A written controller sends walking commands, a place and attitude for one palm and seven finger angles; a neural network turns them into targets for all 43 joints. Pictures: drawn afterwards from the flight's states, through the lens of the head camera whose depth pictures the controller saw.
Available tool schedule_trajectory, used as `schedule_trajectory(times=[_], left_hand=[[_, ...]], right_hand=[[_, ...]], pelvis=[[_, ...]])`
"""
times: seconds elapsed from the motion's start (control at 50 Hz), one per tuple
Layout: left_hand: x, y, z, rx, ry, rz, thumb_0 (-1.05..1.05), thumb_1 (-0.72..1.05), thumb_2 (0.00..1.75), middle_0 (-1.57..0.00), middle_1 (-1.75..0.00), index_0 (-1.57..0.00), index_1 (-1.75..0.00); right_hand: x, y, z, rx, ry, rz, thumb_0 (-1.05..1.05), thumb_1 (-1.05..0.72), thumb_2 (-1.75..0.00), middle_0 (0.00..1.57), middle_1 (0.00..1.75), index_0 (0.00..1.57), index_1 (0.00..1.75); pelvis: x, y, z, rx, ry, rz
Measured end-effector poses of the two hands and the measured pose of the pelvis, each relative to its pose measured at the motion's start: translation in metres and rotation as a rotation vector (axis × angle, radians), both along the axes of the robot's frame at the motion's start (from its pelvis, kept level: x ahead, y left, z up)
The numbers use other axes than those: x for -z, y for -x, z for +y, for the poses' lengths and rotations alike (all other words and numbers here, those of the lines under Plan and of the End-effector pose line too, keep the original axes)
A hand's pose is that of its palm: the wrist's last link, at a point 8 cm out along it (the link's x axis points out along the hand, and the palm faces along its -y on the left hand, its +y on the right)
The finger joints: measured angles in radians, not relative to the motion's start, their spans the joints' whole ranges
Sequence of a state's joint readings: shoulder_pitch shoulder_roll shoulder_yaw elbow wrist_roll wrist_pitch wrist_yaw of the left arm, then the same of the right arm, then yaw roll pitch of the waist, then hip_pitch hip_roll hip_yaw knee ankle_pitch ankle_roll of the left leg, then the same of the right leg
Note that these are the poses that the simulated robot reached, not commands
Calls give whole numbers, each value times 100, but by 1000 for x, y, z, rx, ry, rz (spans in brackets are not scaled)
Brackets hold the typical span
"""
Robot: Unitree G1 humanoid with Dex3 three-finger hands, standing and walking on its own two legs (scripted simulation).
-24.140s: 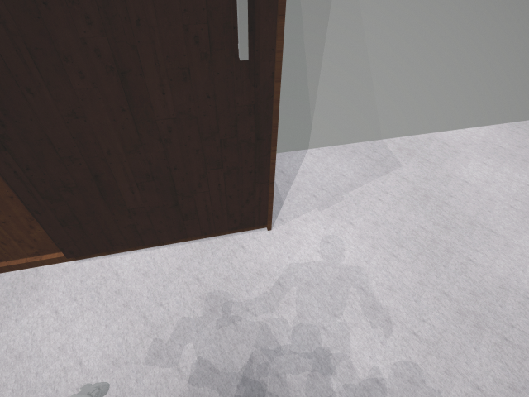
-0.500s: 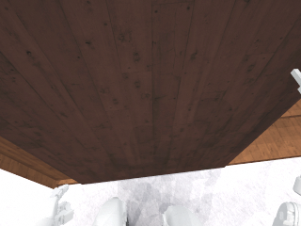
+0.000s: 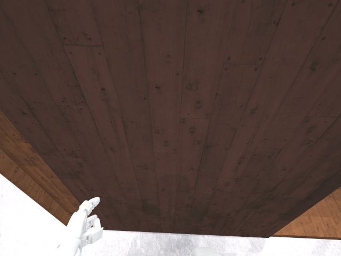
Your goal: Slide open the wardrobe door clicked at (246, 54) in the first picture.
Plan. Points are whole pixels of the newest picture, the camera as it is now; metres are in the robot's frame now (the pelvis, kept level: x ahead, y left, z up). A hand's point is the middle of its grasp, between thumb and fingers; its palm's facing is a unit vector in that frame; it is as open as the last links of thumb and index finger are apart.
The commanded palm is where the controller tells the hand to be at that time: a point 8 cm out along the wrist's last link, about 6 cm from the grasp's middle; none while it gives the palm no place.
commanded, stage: stop walking and hold the door there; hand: right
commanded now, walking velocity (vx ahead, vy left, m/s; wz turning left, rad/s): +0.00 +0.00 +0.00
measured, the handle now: out of the picture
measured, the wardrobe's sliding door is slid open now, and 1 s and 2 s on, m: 0.69 0.69 0.69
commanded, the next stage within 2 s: none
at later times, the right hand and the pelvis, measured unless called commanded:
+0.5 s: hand out of the picture +0.28 -0.38 +0.24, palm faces +0.67 +0.72 -0.17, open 6.3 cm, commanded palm +0.23 -0.38 +0.19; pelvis -0.02 -0.04 +0.02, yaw +2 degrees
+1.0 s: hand out of the picture +0.28 -0.38 +0.24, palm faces +0.68 +0.71 -0.16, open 6.5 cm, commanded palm +0.24 -0.37 +0.19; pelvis +0.00 -0.05 +0.02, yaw +2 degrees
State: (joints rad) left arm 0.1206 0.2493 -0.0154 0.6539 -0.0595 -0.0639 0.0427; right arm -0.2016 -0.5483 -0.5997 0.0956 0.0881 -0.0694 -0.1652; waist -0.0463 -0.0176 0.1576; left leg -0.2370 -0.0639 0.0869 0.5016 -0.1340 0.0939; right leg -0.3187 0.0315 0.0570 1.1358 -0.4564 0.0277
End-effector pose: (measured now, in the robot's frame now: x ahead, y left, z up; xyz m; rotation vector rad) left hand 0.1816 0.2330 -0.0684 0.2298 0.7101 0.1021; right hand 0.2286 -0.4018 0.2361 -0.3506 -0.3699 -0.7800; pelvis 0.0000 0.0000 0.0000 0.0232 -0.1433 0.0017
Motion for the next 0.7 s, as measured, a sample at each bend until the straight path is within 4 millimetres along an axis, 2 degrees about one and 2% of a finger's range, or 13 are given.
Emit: schedule_trajectory(times=[0.1,0.18,0.26,0.34,0.42,0.5,0.7], left_hand=[[-11,30,15,-73,-48,23,1,90,90,-20,-30,-20,-30],[-9,60,21,-137,-101,41,1,90,90,-20,-30,-20,-30],[-8,89,10,-194,-78,77,1,90,90,-20,-30,-20,-30],[4,103,-8,-184,-30,111,1,90,90,-20,-30,-20,-30],[15,105,-25,-160,21,132,1,90,90,-20,-30,-20,-30],[19,100,-35,-142,49,130,1,90,90,-20,-30,-20,-30],[5,63,-34,-118,24,59,1,90,90,-20,-30,-20,-30]], right_hand=[[1,-1,-1,-25,-14,-23,-10,-62,-77,46,140,26,140],[2,-1,-3,-64,-6,-36,-10,-62,-77,46,140,28,140],[1,-1,-3,-84,-19,-17,-9,-64,-74,46,140,28,139],[0,1,-4,-89,-13,7,-10,-64,-72,46,140,28,138],[-1,1,-3,-80,-16,20,-10,-65,-71,46,140,28,139],[-1,1,-3,-78,-23,26,-10,-65,-71,46,140,28,139],[0,1,-3,-84,-28,15,-9,-65,-73,46,140,27,140]], pelvis=[[-7,6,-7,-15,37,45],[-6,12,-23,-20,23,58],[-15,15,-34,-33,24,56],[-15,15,-36,-20,29,70],[-15,20,-38,-29,20,67],[-16,21,-40,-37,19,75],[-18,15,-47,-38,25,87]])
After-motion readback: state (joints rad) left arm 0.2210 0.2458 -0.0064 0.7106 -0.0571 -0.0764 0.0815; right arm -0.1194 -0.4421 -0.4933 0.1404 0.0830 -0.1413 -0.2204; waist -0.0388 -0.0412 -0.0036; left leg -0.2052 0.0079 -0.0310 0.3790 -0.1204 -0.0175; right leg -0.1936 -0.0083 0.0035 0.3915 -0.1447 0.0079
